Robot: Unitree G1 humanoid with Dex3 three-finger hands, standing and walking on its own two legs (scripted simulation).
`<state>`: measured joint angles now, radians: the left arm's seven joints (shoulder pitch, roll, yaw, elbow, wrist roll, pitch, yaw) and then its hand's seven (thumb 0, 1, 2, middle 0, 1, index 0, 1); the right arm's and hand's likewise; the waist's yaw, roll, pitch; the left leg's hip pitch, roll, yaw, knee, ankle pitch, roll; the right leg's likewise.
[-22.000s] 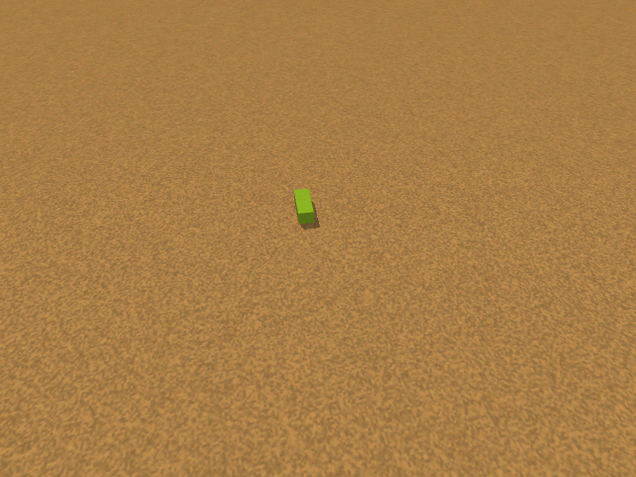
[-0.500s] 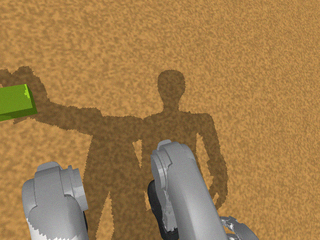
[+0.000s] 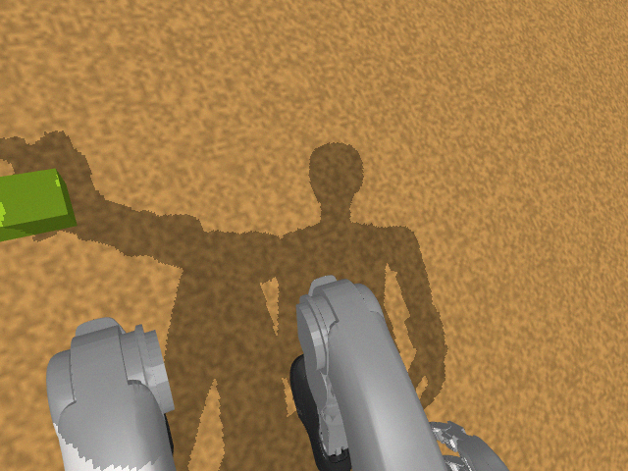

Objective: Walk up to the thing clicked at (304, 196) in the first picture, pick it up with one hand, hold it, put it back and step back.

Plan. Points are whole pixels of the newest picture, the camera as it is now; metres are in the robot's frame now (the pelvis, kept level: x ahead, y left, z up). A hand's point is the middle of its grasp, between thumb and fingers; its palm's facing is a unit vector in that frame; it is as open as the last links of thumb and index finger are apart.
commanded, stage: rise first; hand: left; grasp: from above
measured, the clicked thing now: (0, 210) +0.48 +0.34 -0.29
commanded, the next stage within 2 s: approach in 0.12 s
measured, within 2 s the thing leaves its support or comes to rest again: neither
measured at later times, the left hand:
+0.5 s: hand out of the picture +0.47 +0.35 -0.16, palm faces -0.41 -0.08 -0.91, open 14.1 cm
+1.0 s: hand out of the picture +0.47 +0.35 -0.17, palm faces -0.47 -0.11 -0.88, open 14.0 cm
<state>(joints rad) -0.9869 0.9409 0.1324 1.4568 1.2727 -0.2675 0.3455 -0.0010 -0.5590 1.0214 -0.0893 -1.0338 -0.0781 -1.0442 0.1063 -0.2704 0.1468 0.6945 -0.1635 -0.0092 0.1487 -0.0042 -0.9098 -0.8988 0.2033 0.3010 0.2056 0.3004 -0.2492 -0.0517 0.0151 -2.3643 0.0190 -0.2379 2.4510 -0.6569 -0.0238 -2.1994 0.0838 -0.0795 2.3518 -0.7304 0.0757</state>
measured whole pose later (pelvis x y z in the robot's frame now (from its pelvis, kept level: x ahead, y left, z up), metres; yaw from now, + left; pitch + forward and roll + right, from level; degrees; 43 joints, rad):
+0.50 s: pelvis +0.00 +0.00 +0.00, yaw +0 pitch +32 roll -12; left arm -1.07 0.90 0.04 1.44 1.27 -0.25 0.33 0.00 -0.54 1.00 -0.09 -1.05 -0.09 -1.06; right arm 0.13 -0.27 0.15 0.68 -0.16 -0.02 0.14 0.00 -0.91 -0.89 0.20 0.30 0.21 0.30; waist -0.27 -0.05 0.00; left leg -2.37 0.02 -0.23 2.44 -0.65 -0.02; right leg -2.21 0.08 -0.08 2.34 -0.72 0.07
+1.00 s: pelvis +0.00 -0.01 +0.00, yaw +1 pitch +32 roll -11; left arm -1.03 0.95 0.10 1.43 1.20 -0.18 0.26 0.00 -0.52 0.98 -0.15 -0.97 -0.13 -0.99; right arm 0.17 -0.29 0.19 0.65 -0.14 0.00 0.12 0.00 -0.91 -0.89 0.20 0.30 0.21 0.30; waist -0.29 -0.04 0.05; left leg -2.36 0.03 -0.23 2.43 -0.65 -0.04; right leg -2.22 0.08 -0.07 2.34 -0.71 0.08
